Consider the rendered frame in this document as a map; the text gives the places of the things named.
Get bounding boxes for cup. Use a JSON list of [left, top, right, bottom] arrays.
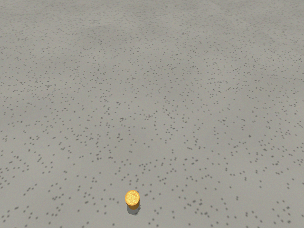
[[125, 190, 140, 210]]

